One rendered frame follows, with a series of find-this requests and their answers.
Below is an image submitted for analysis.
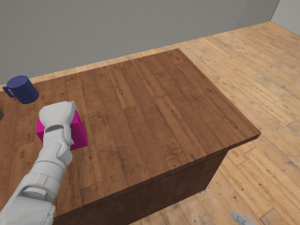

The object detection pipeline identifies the left robot hand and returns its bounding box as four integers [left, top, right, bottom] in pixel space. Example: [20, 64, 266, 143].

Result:
[38, 100, 78, 145]

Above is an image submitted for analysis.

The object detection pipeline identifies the table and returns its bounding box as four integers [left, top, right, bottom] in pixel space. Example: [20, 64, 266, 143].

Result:
[0, 48, 262, 225]

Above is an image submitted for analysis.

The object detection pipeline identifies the sponge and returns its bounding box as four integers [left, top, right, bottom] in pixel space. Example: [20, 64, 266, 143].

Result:
[36, 110, 88, 151]

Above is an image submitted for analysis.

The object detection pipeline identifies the robot left forearm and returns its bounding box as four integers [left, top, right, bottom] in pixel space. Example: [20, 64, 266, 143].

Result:
[0, 122, 73, 223]

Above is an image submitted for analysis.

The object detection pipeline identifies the left robot upper arm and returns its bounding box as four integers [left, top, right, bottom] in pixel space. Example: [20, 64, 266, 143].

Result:
[0, 196, 56, 225]

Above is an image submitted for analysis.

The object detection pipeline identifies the right robot hand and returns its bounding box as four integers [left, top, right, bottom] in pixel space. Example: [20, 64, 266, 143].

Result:
[231, 212, 256, 225]

